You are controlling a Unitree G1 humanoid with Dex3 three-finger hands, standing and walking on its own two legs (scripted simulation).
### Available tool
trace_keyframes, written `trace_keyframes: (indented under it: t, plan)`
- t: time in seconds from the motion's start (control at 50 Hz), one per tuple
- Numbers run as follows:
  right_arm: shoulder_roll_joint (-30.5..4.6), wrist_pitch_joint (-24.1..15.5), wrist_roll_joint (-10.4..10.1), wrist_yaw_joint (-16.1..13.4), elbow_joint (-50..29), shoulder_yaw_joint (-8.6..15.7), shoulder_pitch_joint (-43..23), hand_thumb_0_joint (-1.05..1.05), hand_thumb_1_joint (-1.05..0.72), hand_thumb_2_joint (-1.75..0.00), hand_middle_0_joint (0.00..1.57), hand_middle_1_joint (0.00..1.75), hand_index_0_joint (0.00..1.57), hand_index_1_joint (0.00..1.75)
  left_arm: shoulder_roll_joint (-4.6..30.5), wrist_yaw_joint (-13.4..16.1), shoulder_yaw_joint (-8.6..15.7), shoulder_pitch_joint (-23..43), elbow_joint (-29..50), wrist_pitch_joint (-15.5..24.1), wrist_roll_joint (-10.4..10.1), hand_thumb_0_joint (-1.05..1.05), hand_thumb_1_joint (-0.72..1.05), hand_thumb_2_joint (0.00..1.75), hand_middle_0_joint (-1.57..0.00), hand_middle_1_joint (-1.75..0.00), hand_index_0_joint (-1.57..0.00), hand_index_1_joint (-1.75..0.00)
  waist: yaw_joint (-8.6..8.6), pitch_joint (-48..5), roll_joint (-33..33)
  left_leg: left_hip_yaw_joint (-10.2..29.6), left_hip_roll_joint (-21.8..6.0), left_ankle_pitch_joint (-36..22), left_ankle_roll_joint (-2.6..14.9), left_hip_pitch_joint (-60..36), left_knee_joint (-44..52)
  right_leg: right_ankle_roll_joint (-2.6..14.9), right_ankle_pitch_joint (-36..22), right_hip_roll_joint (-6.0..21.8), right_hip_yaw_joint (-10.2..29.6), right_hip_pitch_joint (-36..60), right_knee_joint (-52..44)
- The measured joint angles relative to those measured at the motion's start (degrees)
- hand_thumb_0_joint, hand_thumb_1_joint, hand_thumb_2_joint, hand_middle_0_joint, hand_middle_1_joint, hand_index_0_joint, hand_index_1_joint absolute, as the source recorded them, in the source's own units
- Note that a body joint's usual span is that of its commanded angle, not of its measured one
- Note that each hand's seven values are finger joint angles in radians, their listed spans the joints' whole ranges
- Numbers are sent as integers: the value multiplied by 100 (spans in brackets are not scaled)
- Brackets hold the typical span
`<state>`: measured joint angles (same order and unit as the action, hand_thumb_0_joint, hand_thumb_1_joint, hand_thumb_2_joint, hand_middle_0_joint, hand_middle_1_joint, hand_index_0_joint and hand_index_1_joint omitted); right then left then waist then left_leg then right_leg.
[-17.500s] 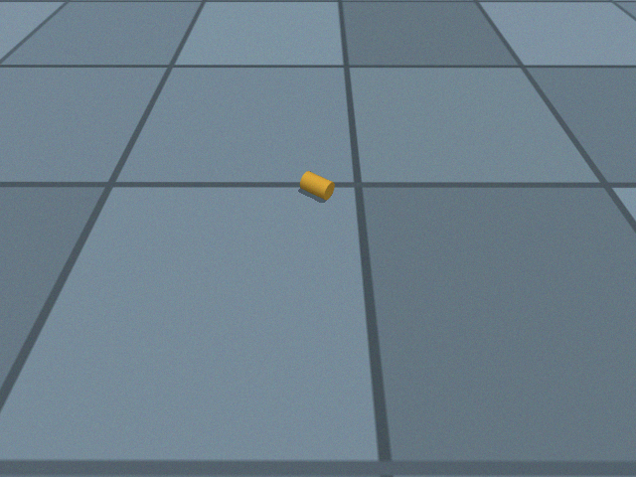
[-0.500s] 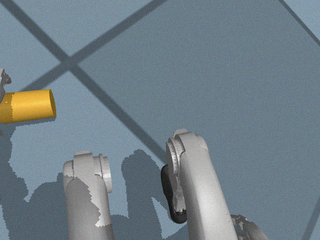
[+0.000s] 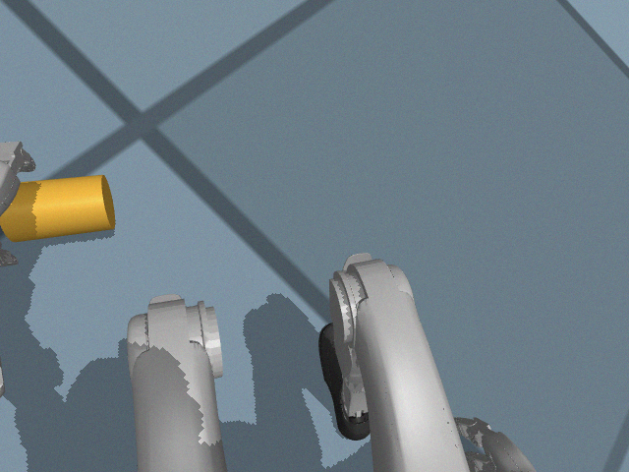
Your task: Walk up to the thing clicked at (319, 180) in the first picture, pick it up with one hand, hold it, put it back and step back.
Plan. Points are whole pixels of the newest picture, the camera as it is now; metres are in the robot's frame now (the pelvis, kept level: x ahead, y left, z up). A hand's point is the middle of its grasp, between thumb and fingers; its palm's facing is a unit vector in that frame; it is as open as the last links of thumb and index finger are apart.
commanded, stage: rise first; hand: left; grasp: from above
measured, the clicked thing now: (60, 207) +0.49 +0.29 -0.29
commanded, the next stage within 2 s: approach in 0.08 s
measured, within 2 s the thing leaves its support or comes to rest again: neither
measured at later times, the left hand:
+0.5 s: hand (32, 185) +0.48 +0.28 -0.15, palm faces -0.43 -0.05 -0.90, open 13.3 cm
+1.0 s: hand (3, 197) +0.47 +0.32 -0.17, palm faces -0.46 -0.07 -0.88, open 13.5 cm
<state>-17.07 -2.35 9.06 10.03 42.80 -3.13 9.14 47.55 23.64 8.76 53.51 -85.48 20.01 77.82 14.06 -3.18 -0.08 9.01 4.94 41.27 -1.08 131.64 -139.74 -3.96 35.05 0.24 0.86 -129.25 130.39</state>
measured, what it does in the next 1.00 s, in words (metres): stands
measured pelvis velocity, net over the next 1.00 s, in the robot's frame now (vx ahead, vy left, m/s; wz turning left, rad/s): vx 0.00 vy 0.00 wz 0.00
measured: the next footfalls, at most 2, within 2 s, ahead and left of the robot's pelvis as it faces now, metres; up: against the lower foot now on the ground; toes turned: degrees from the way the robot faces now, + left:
none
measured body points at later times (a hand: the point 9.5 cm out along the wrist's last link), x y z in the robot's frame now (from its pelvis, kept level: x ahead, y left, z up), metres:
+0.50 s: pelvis +0.00 +0.00 +0.01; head +0.23 +0.10 +0.38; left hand +0.50 +0.29 -0.10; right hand +0.04 -0.27 -0.08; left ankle +0.07 +0.12 -0.30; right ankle +0.12 -0.16 -0.29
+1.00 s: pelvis +0.00 +0.00 -0.01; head +0.24 +0.08 +0.37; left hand +0.49 +0.32 -0.12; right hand +0.04 -0.27 -0.09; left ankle +0.07 +0.12 -0.30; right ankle +0.12 -0.16 -0.29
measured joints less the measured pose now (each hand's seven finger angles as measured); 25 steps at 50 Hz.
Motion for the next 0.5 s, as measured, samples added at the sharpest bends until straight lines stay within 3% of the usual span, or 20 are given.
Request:
trace_keyframes:
  t: [0.24,0.38,0.44,0.5]
  plan:
    - [67,-65,-22,-24,65,16,-4,0,-91,-90,20,30,20,30,12,145,-77,120,-83,-176,60,0,-35,88,-28,-84,-27,-86,23,-90,4,-42,-1,-17,45,73,-29,33,-1,0,28,-52,22]
    - [102,-106,-75,-25,55,26,77,0,-90,-90,20,30,20,30,-154,-53,-472,378,-20,-373,-101,0,-36,89,-25,-86,-25,-87,32,-131,2,-93,-4,-24,75,45,71,63,11,25,55,-16,-59]
    - [105,-120,-76,-39,37,-24,89,0,-90,-89,20,30,20,30,-254,-109,-701,630,-158,-428,-141,0,-38,90,-23,-88,-23,-89,109,-114,-24,-95,-16,-28,82,17,114,74,-1,24,50,7,-104]
    - [75,-137,-63,-58,-27,-101,97,0,-90,-89,20,30,20,30,-328,-73,-743,843,-343,-463,-76,0,-39,91,-21,-90,-22,-90,248,-73,-20,-66,-27,-34,86,19,121,83,-23,15,17,15,-139]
